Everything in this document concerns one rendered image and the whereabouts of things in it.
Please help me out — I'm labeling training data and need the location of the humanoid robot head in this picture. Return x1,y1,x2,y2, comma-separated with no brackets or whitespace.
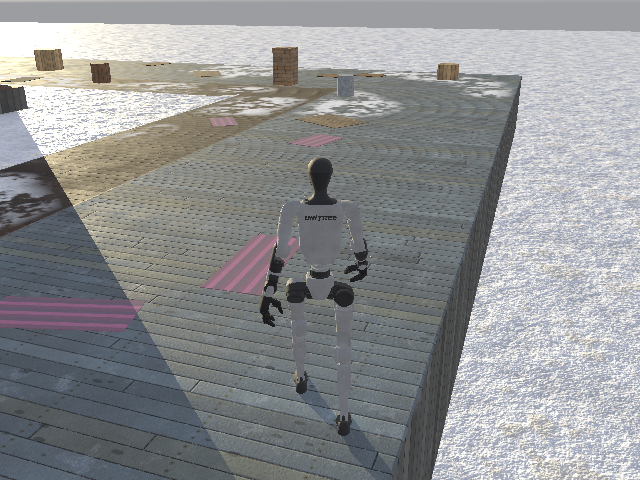
303,157,337,205

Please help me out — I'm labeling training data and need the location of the robot left forearm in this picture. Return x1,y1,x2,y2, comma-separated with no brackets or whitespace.
262,242,285,297

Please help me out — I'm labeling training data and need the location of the right robot upper arm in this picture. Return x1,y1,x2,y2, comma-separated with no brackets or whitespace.
340,200,366,253

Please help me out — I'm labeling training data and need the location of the left robot hand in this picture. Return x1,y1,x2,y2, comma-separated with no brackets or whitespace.
259,295,283,327

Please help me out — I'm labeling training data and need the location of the robot right forearm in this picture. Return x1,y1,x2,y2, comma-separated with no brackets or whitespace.
354,238,368,270

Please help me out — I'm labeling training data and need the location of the robot torso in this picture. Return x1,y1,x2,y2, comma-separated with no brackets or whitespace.
297,196,344,300

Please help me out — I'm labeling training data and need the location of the right robot hand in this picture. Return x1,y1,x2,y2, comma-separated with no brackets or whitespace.
344,263,367,282

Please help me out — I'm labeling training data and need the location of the left robot upper arm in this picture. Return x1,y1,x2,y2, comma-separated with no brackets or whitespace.
275,201,300,258

